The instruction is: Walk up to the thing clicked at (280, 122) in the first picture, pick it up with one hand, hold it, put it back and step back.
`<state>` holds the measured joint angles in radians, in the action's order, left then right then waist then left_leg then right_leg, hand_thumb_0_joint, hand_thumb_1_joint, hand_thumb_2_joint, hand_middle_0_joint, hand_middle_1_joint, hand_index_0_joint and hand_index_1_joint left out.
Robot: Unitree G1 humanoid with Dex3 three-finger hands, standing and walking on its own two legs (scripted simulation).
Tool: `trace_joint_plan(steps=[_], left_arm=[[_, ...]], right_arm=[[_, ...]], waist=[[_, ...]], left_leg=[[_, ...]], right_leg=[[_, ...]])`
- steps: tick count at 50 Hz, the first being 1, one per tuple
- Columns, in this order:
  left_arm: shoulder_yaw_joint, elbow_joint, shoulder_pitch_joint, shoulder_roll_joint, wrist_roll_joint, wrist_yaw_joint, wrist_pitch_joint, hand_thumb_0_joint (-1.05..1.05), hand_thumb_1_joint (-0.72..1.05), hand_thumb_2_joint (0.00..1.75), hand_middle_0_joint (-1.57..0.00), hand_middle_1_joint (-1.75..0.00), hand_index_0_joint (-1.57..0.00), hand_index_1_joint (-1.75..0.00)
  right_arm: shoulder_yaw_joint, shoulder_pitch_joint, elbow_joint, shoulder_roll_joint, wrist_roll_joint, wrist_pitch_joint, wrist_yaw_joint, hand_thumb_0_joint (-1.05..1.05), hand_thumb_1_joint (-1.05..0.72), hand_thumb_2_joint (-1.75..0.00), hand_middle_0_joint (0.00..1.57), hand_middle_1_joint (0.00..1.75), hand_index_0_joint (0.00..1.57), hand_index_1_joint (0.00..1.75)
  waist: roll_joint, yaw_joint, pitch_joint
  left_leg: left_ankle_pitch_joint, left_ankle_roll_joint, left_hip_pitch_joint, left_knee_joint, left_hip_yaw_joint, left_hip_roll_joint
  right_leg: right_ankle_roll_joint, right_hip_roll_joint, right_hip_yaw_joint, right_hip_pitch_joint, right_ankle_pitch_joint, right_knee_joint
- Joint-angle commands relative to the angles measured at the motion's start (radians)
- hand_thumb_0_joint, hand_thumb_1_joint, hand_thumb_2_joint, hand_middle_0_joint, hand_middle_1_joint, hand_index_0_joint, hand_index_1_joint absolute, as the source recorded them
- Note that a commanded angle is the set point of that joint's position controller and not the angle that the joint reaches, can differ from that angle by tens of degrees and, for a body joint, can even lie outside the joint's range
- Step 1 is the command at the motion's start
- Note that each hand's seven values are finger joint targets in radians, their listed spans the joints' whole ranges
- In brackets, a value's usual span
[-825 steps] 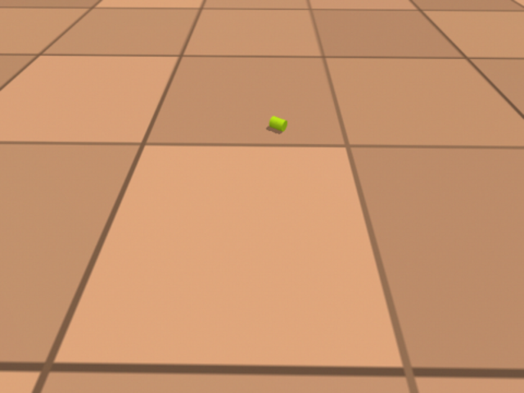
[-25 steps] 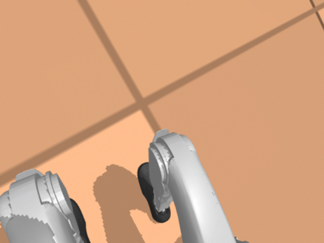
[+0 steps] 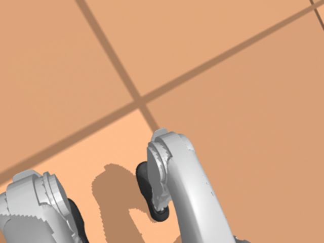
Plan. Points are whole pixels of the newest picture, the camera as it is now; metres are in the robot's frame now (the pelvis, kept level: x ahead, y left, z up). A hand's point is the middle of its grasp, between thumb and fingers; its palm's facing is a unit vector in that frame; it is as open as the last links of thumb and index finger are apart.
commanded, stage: rise first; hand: left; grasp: from above
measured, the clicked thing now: out of the picture +0.47 +0.35 -0.30
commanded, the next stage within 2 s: approach in 0.36 s
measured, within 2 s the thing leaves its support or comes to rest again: neither
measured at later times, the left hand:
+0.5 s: hand out of the picture +0.43 +0.36 -0.19, palm faces +0.01 -0.46 -0.89, open 14.1 cm
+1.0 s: hand out of the picture +0.49 +0.31 -0.19, palm faces +0.05 -0.47 -0.88, open 14.3 cm
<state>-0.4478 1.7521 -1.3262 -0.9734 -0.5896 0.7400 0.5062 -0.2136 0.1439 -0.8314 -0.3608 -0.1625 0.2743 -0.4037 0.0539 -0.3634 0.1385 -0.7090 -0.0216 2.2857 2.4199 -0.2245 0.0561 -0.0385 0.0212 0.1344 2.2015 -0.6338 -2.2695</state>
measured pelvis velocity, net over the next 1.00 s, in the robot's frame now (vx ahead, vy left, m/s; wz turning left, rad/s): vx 0.00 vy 0.00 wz -0.01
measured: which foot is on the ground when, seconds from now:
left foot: down 0.00-1.00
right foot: down 0.00-1.00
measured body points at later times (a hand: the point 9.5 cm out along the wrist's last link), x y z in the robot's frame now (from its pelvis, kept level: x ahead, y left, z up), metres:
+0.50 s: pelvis +0.00 +0.00 +0.00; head +0.28 +0.09 +0.34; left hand +0.43 +0.38 -0.14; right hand +0.00 -0.25 -0.07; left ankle +0.07 +0.13 -0.30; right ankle +0.12 -0.12 -0.30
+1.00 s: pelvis +0.00 +0.00 +0.00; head +0.30 +0.07 +0.33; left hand +0.49 +0.33 -0.14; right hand -0.03 -0.26 -0.05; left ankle +0.07 +0.13 -0.30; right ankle +0.12 -0.12 -0.30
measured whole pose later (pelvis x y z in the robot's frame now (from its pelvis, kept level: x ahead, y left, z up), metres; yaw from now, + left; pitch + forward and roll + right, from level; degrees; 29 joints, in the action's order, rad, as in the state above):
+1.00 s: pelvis +0.00 +0.00 +0.00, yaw -1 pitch +31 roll -12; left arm -0.45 1.77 -1.44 -0.99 -0.58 0.82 0.53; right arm -0.24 0.14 -0.82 -0.40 -0.18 0.26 -0.42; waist 0.06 -0.45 0.19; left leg -0.72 -0.04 2.27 2.43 -0.25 0.06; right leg -0.03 0.03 0.16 2.19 -0.63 -2.26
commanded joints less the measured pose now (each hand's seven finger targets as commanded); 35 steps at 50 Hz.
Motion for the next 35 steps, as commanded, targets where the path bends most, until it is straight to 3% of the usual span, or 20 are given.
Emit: trace_joint_plan(steps=[1,4,11,14,23,29,33,35], left_arm=[[0.032,-0.102,-0.254,-0.233,-0.027,0.038,-0.002,0.0,-0.57,1.04,-0.1,-0.96,-0.06,-1.0],[0.037,-0.102,-0.254,-0.225,-0.017,0.032,-0.001,0.0,-0.56,1.04,-0.1,-0.96,-0.06,-1.0],[0.031,-0.145,-0.248,-0.229,-0.023,0.028,-0.001,0.0,-0.53,1.01,-0.11,-0.95,-0.08,-0.99],[0.034,-0.142,-0.246,-0.21,-0.014,0.025,0.002,0.0,-0.55,1.02,-0.1,-0.96,-0.07,-1.0],[0.038,-0.12,-0.248,-0.206,-0.035,0.023,0.001,0.0,-0.54,1.02,-0.1,-0.96,-0.07,-0.99],[0.099,-0.096,-0.318,-0.146,-0.021,0.001,-0.006,0.0,-0.54,1.03,-0.09,-0.97,-0.06,-1.0],[0.138,-0.078,-0.356,-0.086,-0.03,0.014,-0.01,0.0,-0.55,1.05,-0.09,-0.98,-0.06,-1.02],[0.131,-0.08,-0.381,-0.076,-0.02,0.035,-0.012,0.0,-0.55,1.04,-0.09,-0.99,-0.06,-1.02]], right_arm=[[0.069,0.266,-0.04,-0.31,0.01,-0.005,-0.004,0.0,-0.91,-0.9,0.2,0.3,0.2,0.3],[0.066,0.277,-0.034,-0.312,0.007,-0.005,-0.004,0.0,-0.91,-0.9,0.2,0.3,0.2,0.3],[0.077,0.271,-0.039,-0.304,0.017,-0.006,-0.005,0.0,-0.91,-0.9,0.2,0.3,0.2,0.3],[0.079,0.273,-0.04,-0.305,0.017,-0.003,-0.006,0.0,-0.91,-0.9,0.2,0.3,0.2,0.3],[0.086,0.284,-0.051,-0.305,0.018,-0.001,-0.005,0.0,-0.91,-0.9,0.2,0.3,0.2,0.3],[0.08,0.27,-0.068,-0.307,0.007,0.002,0.011,0.0,-0.9,-0.9,0.2,0.3,0.2,0.3],[0.079,0.269,-0.069,-0.318,-0.005,0.008,0.013,0.0,-0.9,-0.89,0.2,0.3,0.2,0.3],[0.074,0.279,-0.068,-0.32,-0.011,0.009,0.008,0.0,-0.9,-0.9,0.2,0.3,0.2,0.3]], waist=[[-0.457,-0.033,-0.708],[-0.441,-0.039,-0.706],[-0.46,-0.017,-0.714],[-0.437,-0.028,-0.709],[-0.45,-0.024,-0.707],[-0.444,-0.072,-0.662],[-0.454,-0.117,-0.634],[-0.468,-0.129,-0.644]], left_leg=[[0.205,0.024,-0.499,-0.254,0.085,0.009],[0.208,0.026,-0.474,-0.244,0.093,0.007],[0.194,0.025,-0.489,-0.256,0.089,0.008],[0.187,0.029,-0.472,-0.246,0.092,0.007],[0.191,0.023,-0.493,-0.263,0.084,0.009],[0.141,0.023,-0.484,-0.262,0.075,0.006],[0.137,0.015,-0.532,-0.278,0.052,0.004],[0.167,0.013,-0.55,-0.271,0.052,0.005]], right_leg=[[0.04,0.036,0.087,-0.395,0.243,0.207],[0.037,0.041,0.081,-0.415,0.247,0.215],[0.041,0.038,0.084,-0.39,0.228,0.209],[0.037,0.039,0.081,-0.393,0.228,0.215],[0.044,0.037,0.084,-0.371,0.225,0.206],[0.046,0.035,0.088,-0.332,0.184,0.214],[0.051,0.028,0.104,-0.309,0.19,0.202],[0.048,0.025,0.105,-0.323,0.222,0.201]])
